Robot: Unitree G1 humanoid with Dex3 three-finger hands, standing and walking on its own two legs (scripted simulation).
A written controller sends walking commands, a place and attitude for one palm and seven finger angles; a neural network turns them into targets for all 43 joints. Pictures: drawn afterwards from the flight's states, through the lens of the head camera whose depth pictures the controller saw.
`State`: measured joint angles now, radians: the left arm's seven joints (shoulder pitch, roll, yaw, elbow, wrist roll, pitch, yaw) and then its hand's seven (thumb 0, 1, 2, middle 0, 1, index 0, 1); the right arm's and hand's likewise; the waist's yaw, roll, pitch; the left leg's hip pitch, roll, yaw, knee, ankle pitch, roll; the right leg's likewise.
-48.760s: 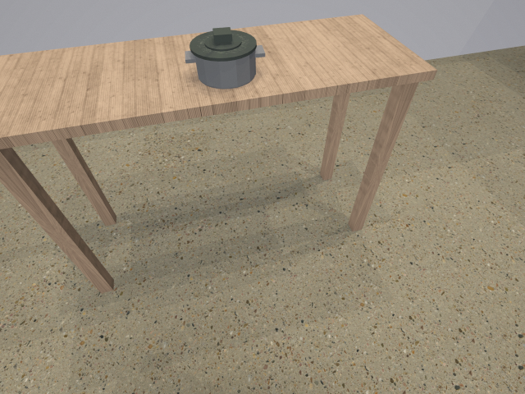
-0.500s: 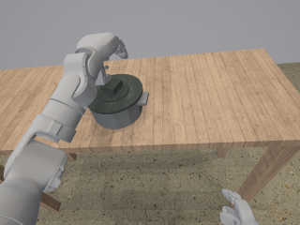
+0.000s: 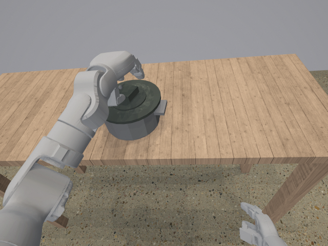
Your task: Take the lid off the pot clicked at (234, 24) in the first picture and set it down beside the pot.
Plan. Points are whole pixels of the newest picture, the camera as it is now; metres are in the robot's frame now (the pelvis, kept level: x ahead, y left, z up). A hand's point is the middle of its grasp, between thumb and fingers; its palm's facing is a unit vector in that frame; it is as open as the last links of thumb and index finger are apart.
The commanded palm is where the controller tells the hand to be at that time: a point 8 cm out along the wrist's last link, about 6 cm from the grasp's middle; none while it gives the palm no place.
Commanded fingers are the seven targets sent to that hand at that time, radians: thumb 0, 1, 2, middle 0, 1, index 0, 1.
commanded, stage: lower the open fingers around the knob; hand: left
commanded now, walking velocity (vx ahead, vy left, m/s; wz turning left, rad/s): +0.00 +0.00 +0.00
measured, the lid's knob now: (126, 92) +0.46 +0.12 +0.15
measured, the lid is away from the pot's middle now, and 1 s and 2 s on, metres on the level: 0.01 0.01 0.01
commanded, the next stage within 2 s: close the fingers and squeeze the knob in 0.92 s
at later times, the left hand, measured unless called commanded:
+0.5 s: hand (116, 94) +0.43 +0.13 +0.17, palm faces -0.22 -0.09 -0.97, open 10.2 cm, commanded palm +0.40 +0.13 +0.23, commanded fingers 0.00 -0.39 1.67 -0.86 -0.08 -0.86 -0.08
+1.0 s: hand (122, 96) +0.42 +0.12 +0.17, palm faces -0.20 -0.08 -0.98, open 10.2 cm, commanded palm +0.39 +0.13 +0.24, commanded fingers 0.00 -0.39 1.67 -0.86 -0.08 -0.86 -0.08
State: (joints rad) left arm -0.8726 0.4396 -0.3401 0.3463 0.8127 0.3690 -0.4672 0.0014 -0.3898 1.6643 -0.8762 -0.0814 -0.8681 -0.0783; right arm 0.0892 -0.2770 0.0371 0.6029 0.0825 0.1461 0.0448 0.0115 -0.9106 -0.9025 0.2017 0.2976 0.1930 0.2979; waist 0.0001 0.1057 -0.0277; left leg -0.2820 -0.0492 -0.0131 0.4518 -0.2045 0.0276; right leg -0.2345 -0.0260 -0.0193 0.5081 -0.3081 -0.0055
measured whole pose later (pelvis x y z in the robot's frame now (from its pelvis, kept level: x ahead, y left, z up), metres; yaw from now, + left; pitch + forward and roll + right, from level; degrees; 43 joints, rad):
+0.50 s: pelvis +0.00 +0.01 +0.00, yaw +0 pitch +3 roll +1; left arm -0.87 0.42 -0.31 0.48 0.82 0.36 -0.41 0.00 -0.39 1.66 -0.87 -0.08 -0.86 -0.07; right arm 0.13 -0.27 0.03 0.62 0.08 0.14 0.04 0.01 -0.91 -0.90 0.20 0.30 0.19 0.30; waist -0.02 0.09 -0.03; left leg -0.29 -0.05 -0.01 0.45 -0.20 0.03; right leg -0.24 -0.03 -0.01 0.50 -0.30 0.00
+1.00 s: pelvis +0.00 +0.00 +0.00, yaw +0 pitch +2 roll +1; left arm -0.80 0.41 -0.33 0.37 0.81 0.35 -0.40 0.00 -0.39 1.66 -0.86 -0.08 -0.86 -0.07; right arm 0.10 -0.27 0.03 0.61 0.07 0.15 0.05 0.01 -0.91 -0.90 0.20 0.30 0.19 0.30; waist -0.01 0.10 -0.02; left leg -0.28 -0.05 -0.01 0.45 -0.21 0.03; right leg -0.22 -0.02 -0.02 0.50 -0.30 -0.01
